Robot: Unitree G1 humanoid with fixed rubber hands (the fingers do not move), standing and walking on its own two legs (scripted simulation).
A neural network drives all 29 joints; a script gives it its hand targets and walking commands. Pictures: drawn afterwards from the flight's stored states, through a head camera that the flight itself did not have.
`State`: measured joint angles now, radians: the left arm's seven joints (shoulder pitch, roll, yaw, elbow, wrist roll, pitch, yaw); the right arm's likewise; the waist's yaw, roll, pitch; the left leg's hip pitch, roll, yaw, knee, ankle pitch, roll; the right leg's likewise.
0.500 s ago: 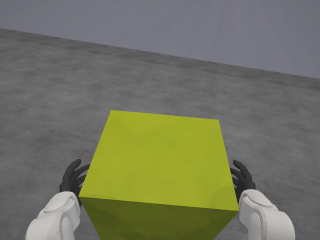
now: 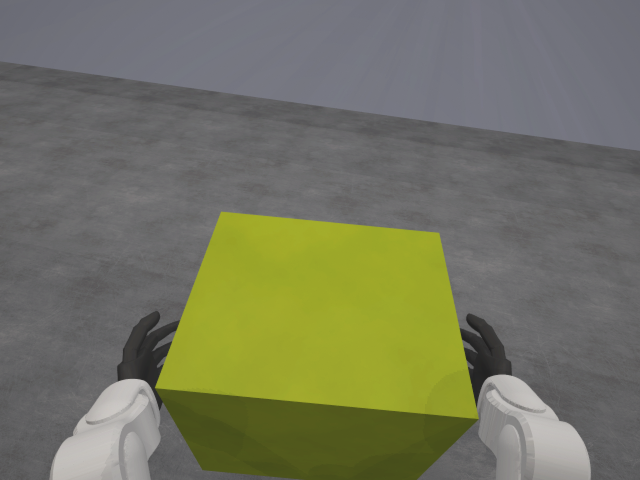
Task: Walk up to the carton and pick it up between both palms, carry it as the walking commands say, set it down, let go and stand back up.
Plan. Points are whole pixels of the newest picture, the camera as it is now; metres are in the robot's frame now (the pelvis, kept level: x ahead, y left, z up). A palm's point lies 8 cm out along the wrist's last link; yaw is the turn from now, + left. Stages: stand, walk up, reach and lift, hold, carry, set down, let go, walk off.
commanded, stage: carry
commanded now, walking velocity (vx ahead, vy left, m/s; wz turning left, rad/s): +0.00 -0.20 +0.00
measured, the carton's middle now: (317, 355) +0.31 +0.01 +0.02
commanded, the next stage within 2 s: none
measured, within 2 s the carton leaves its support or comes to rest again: neither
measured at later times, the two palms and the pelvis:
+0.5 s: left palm (263, 414) +0.20 +0.07 +0.08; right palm (619, 426) +0.19 -0.30 +0.08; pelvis -0.04 -0.12 +0.00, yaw +0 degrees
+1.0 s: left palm (376, 450) +0.16 -0.04 +0.08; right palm out of the picture +0.16 -0.41 +0.08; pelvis -0.07 -0.24 +0.00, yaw -1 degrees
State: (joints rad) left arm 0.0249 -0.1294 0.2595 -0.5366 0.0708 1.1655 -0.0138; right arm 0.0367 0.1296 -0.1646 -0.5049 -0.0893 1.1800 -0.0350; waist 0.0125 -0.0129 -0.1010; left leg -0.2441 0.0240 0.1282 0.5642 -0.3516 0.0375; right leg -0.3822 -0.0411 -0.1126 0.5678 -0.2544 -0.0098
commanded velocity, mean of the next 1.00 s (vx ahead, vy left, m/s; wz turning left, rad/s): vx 0.00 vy -0.20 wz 0.00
